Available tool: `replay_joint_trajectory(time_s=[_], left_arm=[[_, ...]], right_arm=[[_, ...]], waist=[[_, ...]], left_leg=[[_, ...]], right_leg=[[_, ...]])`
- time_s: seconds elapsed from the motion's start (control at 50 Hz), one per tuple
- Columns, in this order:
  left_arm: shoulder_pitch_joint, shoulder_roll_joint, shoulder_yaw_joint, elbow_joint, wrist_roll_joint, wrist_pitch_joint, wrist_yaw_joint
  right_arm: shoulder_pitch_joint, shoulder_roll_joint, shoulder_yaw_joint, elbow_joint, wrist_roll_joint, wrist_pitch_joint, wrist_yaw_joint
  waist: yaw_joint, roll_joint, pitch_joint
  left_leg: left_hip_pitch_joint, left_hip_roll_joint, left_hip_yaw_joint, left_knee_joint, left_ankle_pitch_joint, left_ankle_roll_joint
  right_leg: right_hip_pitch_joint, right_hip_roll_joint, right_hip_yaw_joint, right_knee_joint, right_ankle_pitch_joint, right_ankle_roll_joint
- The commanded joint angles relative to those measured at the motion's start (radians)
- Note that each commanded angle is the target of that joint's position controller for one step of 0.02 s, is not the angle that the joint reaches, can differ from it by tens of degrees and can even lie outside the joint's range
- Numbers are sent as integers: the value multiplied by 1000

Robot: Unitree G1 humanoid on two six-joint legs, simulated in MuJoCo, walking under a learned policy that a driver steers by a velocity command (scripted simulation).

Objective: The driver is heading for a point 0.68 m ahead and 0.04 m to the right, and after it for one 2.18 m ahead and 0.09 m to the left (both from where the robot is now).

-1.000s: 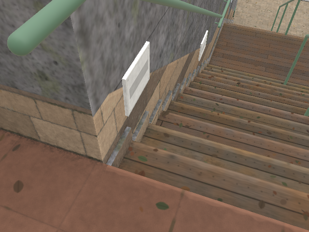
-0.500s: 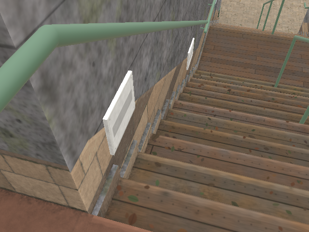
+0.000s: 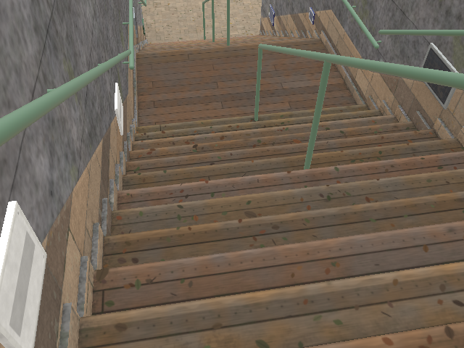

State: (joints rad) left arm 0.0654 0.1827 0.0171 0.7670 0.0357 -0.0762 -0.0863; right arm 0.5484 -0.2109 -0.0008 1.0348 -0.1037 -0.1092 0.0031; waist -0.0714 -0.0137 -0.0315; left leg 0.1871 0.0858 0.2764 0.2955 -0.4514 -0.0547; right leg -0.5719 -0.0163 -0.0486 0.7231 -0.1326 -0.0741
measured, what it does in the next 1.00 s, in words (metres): goes down, turning right: right foot, then left foot 0.17 m lower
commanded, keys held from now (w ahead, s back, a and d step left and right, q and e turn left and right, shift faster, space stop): w+e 0.34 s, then w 0.62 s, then w+q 0.04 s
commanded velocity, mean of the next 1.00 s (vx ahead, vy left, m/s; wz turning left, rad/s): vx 0.50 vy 0.00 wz -0.33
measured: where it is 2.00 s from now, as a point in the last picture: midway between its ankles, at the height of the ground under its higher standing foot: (260, 265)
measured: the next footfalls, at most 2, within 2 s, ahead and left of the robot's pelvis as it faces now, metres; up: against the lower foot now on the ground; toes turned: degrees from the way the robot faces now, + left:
right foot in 0.02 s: +0.14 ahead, -0.11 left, +0.00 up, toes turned -3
left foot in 0.50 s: +0.39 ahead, +0.05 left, -0.16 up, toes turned -14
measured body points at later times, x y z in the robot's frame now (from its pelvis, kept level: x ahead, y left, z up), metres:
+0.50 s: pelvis +0.27 -0.03 -0.10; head +0.27 -0.02 +0.35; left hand +0.25 +0.20 -0.25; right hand +0.40 -0.25 -0.21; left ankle +0.37 +0.05 -0.86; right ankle +0.11 -0.10 -0.71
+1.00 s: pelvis +0.51 -0.11 -0.24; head +0.52 -0.13 +0.21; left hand +0.77 -0.01 -0.34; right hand +0.27 -0.22 -0.37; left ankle +0.36 +0.06 -0.88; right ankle +0.68 -0.33 -0.92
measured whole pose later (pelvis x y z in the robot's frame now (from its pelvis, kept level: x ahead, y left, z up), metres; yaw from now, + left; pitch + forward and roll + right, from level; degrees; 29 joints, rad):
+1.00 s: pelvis +0.51 -0.11 -0.24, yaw -18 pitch +1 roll +4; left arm 0.05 0.20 -0.04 0.81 0.01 -0.04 -0.08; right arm 0.68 -0.14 0.03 1.07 -0.02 -0.08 -0.01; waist -0.18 -0.04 -0.01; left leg -0.10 -0.05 0.07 0.93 -0.85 0.00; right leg -0.70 -0.13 0.03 0.57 0.49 -0.02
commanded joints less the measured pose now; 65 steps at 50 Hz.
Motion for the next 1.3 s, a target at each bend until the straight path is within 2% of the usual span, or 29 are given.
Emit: replay_joint_trajectory(time_s=[0.02, 0.04, 0.06, 0.08, 0.16, 0.24, 0.3, 0.4, 0.46, 0.5, 0.52, 0.56, 0.6, 0.64, 0.68, 0.76, 0.86, 0.94, 0.96, 0.98, 1.0, 1.02, 1.08, 1.1, 1.12, 1.14, 1.18, 1.24, 1.3], left_arm=[[374, 201, 85, 74, -5, -52, 48], [510, 282, 97, 128, 18, -50, 68], [694, 266, 93, 160, 35, -47, 52], [622, 244, 108, 204, 28, -69, 55], [205, 45, 21, 113, 10, -75, 51], [231, 86, 4, 105, 58, -77, 66], [464, 25, -21, 166, 40, -87, 107], [512, 118, -24, 141, 59, -40, 49], [517, 119, -30, 128, 2, -25, 53], [525, 154, -24, 143, 40, -8, -6], [664, 54, -37, 145, 32, -25, -36], [601, 114, -37, 40, 10, -25, -22], [383, 69, -52, 4, 34, -6, 38], [384, 5, -75, 35, 56, 28, 26], [334, 67, -51, 54, 79, 23, -16], [289, 91, -40, 69, 72, 22, -42], [-65, 24, -73, -39, 82, 9, 7], [-50, 60, -75, -34, 72, 37, -33], [-186, 70, -33, -51, -91, 29, 4], [-207, 79, -35, -55, -100, 30, 16], [-204, 78, -29, -46, -94, 19, 31], [-135, 82, -65, -41, 122, 41, -6], [240, 233, 32, 82, 65, 4, 9], [506, 234, 43, 162, 67, 8, -9], [661, 205, 36, 166, 77, 18, -36], [668, 227, 40, 206, 63, 32, -17], [469, 205, 40, 184, 60, 26, 5], [326, -28, -31, 173, 78, -43, 37], [396, 28, -17, 210, 67, -59, 61]], right_arm=[[28, -174, -29, -44, -37, -18, 16], [185, -12, 25, -55, -65, -18, 40], [-8, -57, 13, -163, 22, -32, 56], [-300, -99, 0, -251, 72, -34, 53], [-240, 8, 39, -231, 4, 16, -15], [-202, 16, 53, -273, -5, 32, 20], [-365, -24, 45, -330, -7, 14, 34], [-434, -20, 48, -400, -4, 65, 53], [-369, -59, 31, -322, 13, 67, 37], [-53, -133, -23, -177, 37, 39, 52], [138, -222, -56, -154, 27, 39, 73], [53, -285, -86, -173, 0, 58, 96], [-145, -33, -10, -185, -5, 35, 78], [-200, 87, 24, -148, -2, 13, 47], [-198, 55, 19, -144, 43, -38, 9], [-91, -173, -10, -87, 7, -43, 31], [361, 4, 18, 74, 35, -9, -59], [107, -30, 33, -18, -1, -2, 11], [62, -121, -10, -41, 133, 13, -10], [79, -131, -10, -37, 138, 23, -22], [97, -96, -4, -25, 113, 30, -34], [107, -92, 8, 13, 27, 12, -8], [242, -136, -19, 83, -2, 15, 75], [466, 44, 16, 176, -17, 25, 127], [393, 5, 12, 118, 31, 28, 138], [106, -83, -14, -11, 54, 26, 145], [-64, -42, -2, -88, 77, 2, 92], [-11, 62, 14, -93, 31, 22, 27], [-38, 17, -12, -70, 17, 43, 65]], waist=[[195, 26, -63], [140, -156, -315], [262, -72, -355], [316, -41, 0], [46, -16, 70], [24, -15, 7], [162, 30, -16], [145, -14, 84], [147, -15, 140], [29, 92, 29], [35, 253, -270], [-46, 172, -204], [43, -138, 39], [141, -9, 177], [80, -14, 108], [110, 36, 55], [-159, 36, 102], [-43, 29, 150], [-57, -67, 144], [-65, -66, 218], [-80, -8, 276], [-71, 111, 267], [52, -54, 19], [66, -168, -260], [177, -196, -500], [243, -155, -358], [187, 55, -35], [-10, 20, 62], [32, -38, 113]], left_leg=[[-532, 153, -10, 596, 1025, 119], [-768, 4, -43, 921, -9, 0], [-938, -91, -238, 1147, -171, 0], [-1150, -53, -345, 1166, -117, 45], [-778, 46, -408, 1000, 86, 96], [-606, 18, -282, 835, 428, 80], [-874, 30, -353, 488, 845, 65], [-464, -48, -289, 301, 703, 42], [-514, -3, -317, -78, 728, 83], [-77, 23, -248, -36, 842, 163], [359, 210, -393, 340, 1357, 372], [472, 457, -819, 266, 991, 558], [-20, 329, -648, 79, 399, 395], [-529, 189, -517, -19, 415, 372], [-754, 8, -317, 18, 325, 340], [-683, 97, -411, 153, 589, 335], [277, 185, -651, 406, 426, 319], [-787, 31, -434, 317, 81, 307], [-778, 75, -462, 303, 37, 248], [-729, 70, -462, 332, 90, 230], [-604, 74, -465, 377, 177, 209], [-415, 55, -478, 477, 162, 211], [-530, -48, -380, 900, 393, 155], [-884, -77, -351, 1225, -42, 93], [-954, -94, -344, 1669, -392, 71], [-1135, -89, -306, 1777, -341, 53], [-1199, 0, -329, 1567, -110, 74], [-881, 127, -431, 1152, 247, 158], [-866, 76, -375, 841, 432, 157]], right_leg=[[696, 89, -2, -6, 207, -145], [1099, -166, 397, -39, 552, -400], [1128, -295, 735, -282, 344, -453], [895, -267, 641, -349, 239, -338], [85, -170, 457, -425, -95, -267], [-176, -4, 273, -289, -68, -204], [89, 21, 324, -66, -94, -197], [-158, 38, 468, 79, -401, -193], [137, 37, 575, 311, -336, -180], [-22, 77, 452, 668, -49, -118], [-278, 159, 264, 1113, -380, -18], [-910, 156, 181, 1600, -683, 80], [-842, -14, 267, 1203, -224, 47], [-563, -159, 211, 877, 16, -10], [-270, -107, 48, 366, 406, -26], [-137, -53, 58, 385, 399, 11], [-1012, -158, 193, -55, 407, 76], [32, -104, -2, -61, 788, 11], [185, -55, 18, -89, 695, 44], [163, -53, 32, -137, 611, 69], [117, -76, 52, -246, 588, 68], [8, -147, 95, -440, 560, 20], [699, -91, -57, -401, 641, -35], [1278, -228, 24, 46, 1043, -192], [1443, -442, 214, 92, 1051, -338], [1249, -458, 371, -125, 629, -296], [724, -439, 262, -301, 202, -230], [173, -366, 137, -399, 228, -169], [161, -339, 55, -481, 133, -198]])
